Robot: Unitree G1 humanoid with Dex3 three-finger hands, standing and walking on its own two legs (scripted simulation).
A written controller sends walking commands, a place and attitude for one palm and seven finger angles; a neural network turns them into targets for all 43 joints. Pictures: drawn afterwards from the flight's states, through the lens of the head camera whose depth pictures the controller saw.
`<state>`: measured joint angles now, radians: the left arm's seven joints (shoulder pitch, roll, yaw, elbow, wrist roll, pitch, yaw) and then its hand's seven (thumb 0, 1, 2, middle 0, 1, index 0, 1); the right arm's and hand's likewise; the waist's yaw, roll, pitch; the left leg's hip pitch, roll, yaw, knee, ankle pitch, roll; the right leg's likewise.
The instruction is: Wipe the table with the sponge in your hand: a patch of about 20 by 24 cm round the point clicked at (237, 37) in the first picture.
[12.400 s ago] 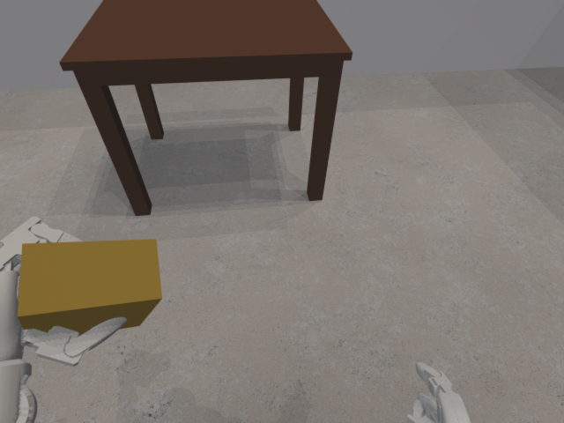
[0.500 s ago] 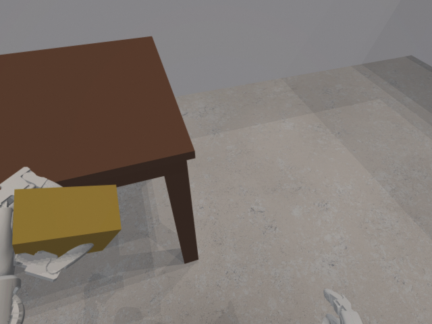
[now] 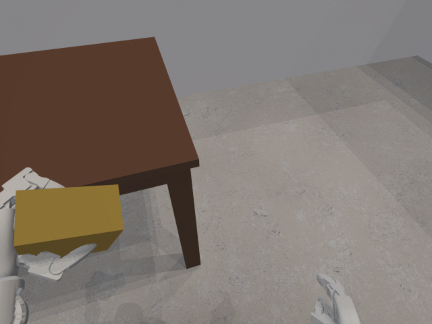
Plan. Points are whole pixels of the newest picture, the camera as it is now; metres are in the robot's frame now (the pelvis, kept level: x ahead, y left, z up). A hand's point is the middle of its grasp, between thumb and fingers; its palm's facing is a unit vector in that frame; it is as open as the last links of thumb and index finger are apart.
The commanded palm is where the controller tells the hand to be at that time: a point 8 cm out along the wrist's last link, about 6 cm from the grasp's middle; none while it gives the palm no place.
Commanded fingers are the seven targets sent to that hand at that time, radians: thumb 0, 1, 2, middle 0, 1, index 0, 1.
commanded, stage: come to a stop and stand still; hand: left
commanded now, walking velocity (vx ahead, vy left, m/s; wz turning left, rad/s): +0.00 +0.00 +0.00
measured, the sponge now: (84, 224) +0.22 +0.21 +0.14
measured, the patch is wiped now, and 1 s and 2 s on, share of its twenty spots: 0.00 0.00 0.00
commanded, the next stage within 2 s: look again from close up in 0.06 s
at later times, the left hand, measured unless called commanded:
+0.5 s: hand (50, 217) +0.23 +0.26 +0.14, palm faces +0.30 -0.86 -0.41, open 10.1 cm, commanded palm +0.17 +0.30 +0.18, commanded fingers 0.00 0.10 1.30 -1.20 -1.60 -1.20 -1.60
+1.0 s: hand (30, 182) +0.27 +0.31 +0.16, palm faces +0.35 -0.87 -0.36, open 10.1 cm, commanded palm +0.21 +0.34 +0.18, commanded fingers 0.00 0.10 1.30 -1.20 -1.60 -1.20 -1.60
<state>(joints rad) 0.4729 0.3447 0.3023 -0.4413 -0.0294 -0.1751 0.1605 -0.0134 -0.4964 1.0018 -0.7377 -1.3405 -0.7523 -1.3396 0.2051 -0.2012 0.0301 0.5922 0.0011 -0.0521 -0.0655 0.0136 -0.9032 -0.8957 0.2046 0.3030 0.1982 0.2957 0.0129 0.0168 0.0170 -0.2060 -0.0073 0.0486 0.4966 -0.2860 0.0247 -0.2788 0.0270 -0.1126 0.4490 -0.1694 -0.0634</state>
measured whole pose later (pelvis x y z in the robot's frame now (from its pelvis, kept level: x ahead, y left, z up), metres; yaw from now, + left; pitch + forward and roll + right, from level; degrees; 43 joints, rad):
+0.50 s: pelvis +0.01 +0.02 +0.00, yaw -1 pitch -1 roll +0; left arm 0.44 0.38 0.32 -0.39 -0.03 -0.26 0.07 -0.01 -0.50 1.00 -0.74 -1.34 -0.75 -1.34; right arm 0.26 -0.21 0.01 0.57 0.01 -0.14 -0.02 0.01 -0.90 -0.90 0.20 0.30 0.20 0.30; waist 0.02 -0.02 0.06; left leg -0.16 -0.04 0.07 0.45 -0.28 0.06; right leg -0.26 0.00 -0.09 0.44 -0.17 -0.03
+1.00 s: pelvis +0.04 +0.07 -0.02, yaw -2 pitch -1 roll -2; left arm 0.38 0.39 0.37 -0.50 -0.04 -0.25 0.10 -0.01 -0.50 1.01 -0.74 -1.34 -0.75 -1.34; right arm 0.19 -0.21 0.01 0.54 0.00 -0.08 0.02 0.01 -0.90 -0.90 0.21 0.30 0.20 0.30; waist 0.02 -0.03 0.06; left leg -0.33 -0.04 0.02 0.88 -0.48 0.02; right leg -0.29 -0.02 -0.06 0.62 -0.32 0.02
